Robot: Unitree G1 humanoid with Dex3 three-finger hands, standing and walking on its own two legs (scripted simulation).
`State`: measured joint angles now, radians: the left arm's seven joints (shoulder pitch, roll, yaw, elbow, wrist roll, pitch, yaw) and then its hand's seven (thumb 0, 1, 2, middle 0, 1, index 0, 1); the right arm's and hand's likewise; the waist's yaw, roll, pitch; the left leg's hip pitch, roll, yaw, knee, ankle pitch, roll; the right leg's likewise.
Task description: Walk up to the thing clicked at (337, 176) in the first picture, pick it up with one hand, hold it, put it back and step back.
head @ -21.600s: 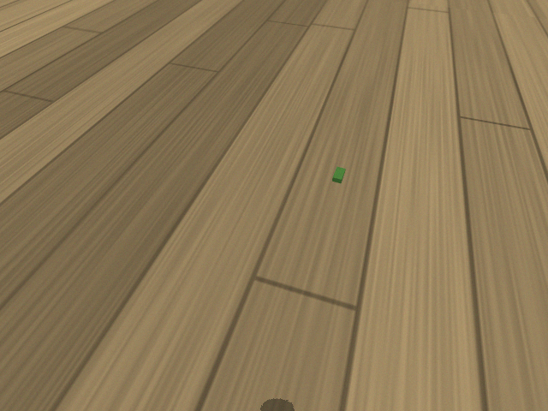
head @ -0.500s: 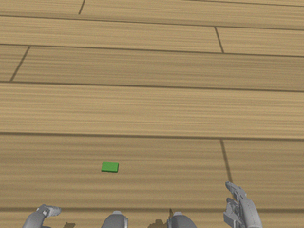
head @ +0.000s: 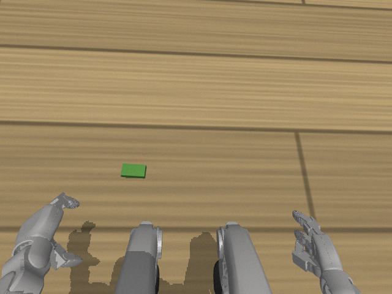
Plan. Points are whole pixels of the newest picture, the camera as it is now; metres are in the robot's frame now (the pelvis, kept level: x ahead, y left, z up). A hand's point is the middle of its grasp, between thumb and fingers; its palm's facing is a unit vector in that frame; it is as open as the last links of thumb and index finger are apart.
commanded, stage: rise first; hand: left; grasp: from above
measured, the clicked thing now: (134, 170) +0.51 +0.22 -0.54
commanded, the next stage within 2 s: none
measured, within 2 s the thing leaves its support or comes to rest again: neither
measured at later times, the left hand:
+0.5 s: hand (94, 194) +0.37 +0.28 -0.30, palm faces -0.49 -0.11 -0.86, open 12.6 cm
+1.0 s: hand (102, 183) +0.42 +0.28 -0.37, palm faces -0.47 +0.02 -0.88, open 12.6 cm
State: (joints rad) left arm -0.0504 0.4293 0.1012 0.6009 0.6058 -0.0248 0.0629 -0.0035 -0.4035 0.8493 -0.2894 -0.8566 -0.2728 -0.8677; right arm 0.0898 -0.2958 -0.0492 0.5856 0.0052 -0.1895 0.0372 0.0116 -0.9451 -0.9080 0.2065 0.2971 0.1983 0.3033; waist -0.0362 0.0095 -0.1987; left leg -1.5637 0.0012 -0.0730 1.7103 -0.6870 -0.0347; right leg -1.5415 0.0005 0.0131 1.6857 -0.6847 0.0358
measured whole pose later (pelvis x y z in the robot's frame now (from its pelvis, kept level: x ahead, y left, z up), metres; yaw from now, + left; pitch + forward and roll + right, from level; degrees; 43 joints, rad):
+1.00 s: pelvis -0.05 +0.01 -0.21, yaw -6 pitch +33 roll -9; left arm -0.93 0.79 0.09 1.45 1.36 -0.36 0.38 0.00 -0.25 0.81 -0.34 -0.67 -0.32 -0.68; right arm 0.12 -0.26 0.05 0.75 -0.15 -0.01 0.13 0.00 -0.90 -0.90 0.21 0.30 0.20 0.30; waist -0.22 -0.02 -0.08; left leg -2.29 -0.04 -0.15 2.40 -0.69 -0.03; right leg -2.21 0.04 -0.02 2.30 -0.68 0.06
